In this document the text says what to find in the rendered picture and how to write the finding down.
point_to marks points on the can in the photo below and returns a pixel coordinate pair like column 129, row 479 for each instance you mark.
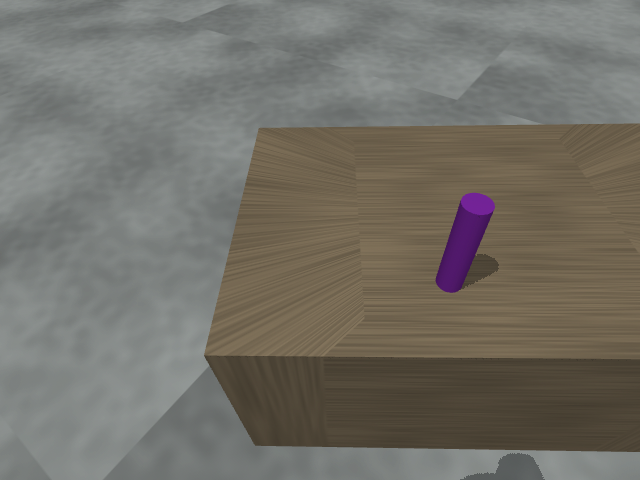
column 472, row 218

